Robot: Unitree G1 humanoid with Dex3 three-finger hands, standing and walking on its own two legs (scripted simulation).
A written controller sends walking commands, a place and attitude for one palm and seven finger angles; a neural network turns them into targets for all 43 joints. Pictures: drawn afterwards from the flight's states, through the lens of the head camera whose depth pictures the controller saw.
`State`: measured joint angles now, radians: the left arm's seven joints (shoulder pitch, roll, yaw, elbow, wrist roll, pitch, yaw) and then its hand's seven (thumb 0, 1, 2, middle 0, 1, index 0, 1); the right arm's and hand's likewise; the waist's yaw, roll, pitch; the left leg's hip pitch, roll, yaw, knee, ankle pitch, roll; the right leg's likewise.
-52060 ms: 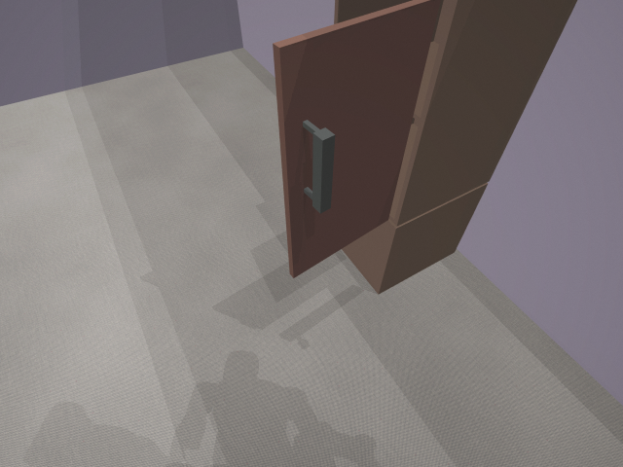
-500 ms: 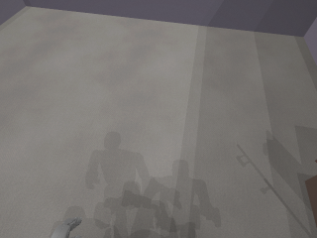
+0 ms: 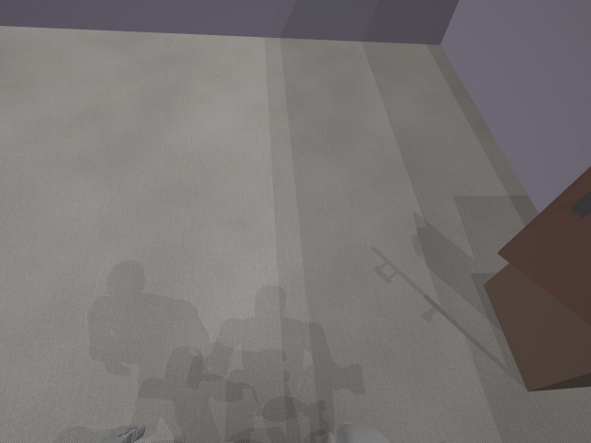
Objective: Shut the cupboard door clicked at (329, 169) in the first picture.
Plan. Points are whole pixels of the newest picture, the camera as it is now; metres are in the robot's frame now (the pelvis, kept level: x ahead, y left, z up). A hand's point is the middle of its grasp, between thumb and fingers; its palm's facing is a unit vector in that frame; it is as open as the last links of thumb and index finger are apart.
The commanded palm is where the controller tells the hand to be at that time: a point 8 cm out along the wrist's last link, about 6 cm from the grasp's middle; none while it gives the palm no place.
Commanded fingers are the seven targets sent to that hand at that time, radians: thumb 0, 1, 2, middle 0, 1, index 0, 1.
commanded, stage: turn to face it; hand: left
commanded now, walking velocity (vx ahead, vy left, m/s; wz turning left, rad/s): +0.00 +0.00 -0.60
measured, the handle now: out of the picture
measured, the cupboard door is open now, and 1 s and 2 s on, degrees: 37 37 37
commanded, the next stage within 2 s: take the last steps up to it in 1.18 s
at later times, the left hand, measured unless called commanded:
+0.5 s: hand (201, 414) +0.17 +0.15 -0.17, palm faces -0.27 -0.94 -0.22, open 7.4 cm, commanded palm none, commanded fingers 0.00 0.90 0.90 -0.20 -0.30 -0.20 -0.30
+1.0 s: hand (255, 361) +0.25 +0.08 -0.16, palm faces -0.52 -0.81 -0.27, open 7.4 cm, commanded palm none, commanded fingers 0.00 0.90 0.90 -0.20 -0.30 -0.20 -0.30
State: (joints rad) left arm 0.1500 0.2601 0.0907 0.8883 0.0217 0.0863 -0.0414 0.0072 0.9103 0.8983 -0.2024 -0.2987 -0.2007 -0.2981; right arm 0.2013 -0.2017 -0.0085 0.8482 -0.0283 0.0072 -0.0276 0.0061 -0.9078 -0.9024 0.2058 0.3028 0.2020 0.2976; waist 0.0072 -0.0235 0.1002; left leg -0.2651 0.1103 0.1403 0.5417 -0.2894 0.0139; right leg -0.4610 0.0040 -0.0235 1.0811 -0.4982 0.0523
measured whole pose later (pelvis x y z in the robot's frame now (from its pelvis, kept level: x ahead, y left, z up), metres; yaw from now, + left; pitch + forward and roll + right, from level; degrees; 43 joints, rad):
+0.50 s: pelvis +0.03 -0.02 -0.01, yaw -16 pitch +2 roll +0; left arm 0.18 0.23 0.06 0.89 0.03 0.06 -0.01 0.00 0.91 0.90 -0.21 -0.30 -0.20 -0.30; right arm 0.18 -0.24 -0.04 0.87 0.00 0.03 -0.02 0.01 -0.91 -0.90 0.20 0.30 0.20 0.30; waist 0.00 -0.01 0.08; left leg -0.39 0.05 0.05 0.73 -0.38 -0.08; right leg -0.28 0.02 0.08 0.55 -0.31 0.01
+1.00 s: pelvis +0.05 -0.04 -0.01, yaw -32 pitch +1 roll -1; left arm 0.15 0.22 0.05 0.89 0.03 0.03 -0.01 0.00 0.91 0.90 -0.20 -0.30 -0.20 -0.30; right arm 0.21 -0.28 -0.06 0.93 -0.01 0.06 -0.02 0.01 -0.91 -0.90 0.20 0.30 0.20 0.30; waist -0.02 0.06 0.08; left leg -0.45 0.09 0.05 1.07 -0.50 -0.07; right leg -0.27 0.01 -0.02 0.57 -0.32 -0.01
